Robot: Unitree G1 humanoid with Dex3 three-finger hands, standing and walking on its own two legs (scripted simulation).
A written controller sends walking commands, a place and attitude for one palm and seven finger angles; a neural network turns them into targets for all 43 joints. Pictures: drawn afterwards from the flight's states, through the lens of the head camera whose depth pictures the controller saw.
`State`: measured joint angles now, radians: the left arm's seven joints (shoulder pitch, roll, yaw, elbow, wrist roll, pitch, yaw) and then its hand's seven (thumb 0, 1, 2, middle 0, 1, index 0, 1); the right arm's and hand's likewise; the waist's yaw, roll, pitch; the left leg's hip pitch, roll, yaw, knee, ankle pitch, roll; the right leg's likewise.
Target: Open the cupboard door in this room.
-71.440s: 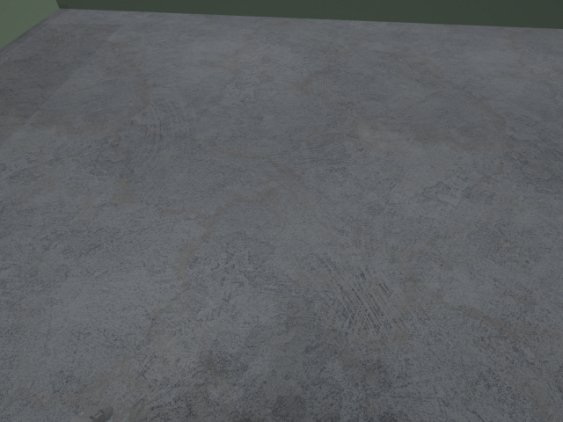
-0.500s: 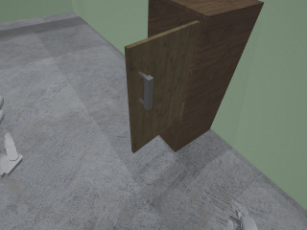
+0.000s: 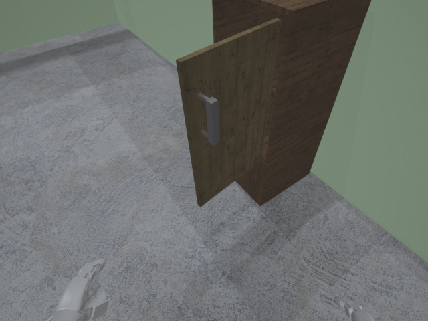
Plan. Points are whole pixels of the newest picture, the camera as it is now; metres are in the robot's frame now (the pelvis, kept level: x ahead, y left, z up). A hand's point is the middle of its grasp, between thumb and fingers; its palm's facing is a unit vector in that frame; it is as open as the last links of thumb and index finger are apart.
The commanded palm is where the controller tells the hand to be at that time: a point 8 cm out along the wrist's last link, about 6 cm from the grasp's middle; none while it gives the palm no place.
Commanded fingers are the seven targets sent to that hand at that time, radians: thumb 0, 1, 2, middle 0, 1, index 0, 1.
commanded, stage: let the arm hang, fingers relaxed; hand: left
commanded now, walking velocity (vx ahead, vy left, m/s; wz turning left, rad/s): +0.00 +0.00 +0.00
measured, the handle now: (207, 119) +0.61 +0.05 +0.04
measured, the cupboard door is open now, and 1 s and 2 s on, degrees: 97 97 97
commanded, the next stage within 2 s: look to check the result in 0.92 s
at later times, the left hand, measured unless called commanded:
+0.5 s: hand out of the picture -0.06 +0.17 -0.16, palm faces +0.05 -0.97 -0.22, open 7.4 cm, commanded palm none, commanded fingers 0.00 0.90 0.90 -0.20 -0.30 -0.20 -0.30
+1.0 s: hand out of the picture +0.01 +0.16 -0.16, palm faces +0.05 -0.98 -0.19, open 7.4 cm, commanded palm none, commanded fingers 0.00 0.90 0.90 -0.20 -0.30 -0.20 -0.30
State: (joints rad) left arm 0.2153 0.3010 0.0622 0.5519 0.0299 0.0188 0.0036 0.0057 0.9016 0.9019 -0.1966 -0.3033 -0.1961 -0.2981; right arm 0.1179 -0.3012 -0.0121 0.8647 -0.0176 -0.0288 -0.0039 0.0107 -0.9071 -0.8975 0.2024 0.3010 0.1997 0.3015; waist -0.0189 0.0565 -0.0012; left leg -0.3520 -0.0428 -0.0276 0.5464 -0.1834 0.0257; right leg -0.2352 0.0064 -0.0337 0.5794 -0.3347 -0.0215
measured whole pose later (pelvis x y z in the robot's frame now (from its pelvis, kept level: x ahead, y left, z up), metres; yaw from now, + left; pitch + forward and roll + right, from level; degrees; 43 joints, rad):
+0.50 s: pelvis +0.00 -0.01 +0.01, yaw +1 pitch -2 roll -1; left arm 0.36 0.15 0.01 1.18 0.00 0.02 0.03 0.01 0.91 0.90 -0.20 -0.30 -0.20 -0.30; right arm 0.32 -0.12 0.00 1.15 -0.02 0.04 -0.04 0.01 -0.91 -0.90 0.20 0.30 0.20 0.30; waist -0.01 0.04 0.07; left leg -0.27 -0.02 -0.05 0.46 -0.14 0.01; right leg -0.14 0.03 -0.05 0.45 -0.27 -0.04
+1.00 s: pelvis +0.02 -0.01 +0.01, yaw +0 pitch -2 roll +0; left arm 0.29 0.14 0.01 1.14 0.00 -0.01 0.03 0.01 0.91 0.90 -0.20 -0.30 -0.20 -0.30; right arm 0.26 -0.14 0.00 1.14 -0.02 0.01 -0.04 0.01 -0.91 -0.90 0.20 0.30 0.20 0.30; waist -0.01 0.01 0.05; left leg -0.24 -0.03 -0.04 0.43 -0.16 0.01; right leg -0.10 0.02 -0.04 0.43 -0.29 -0.03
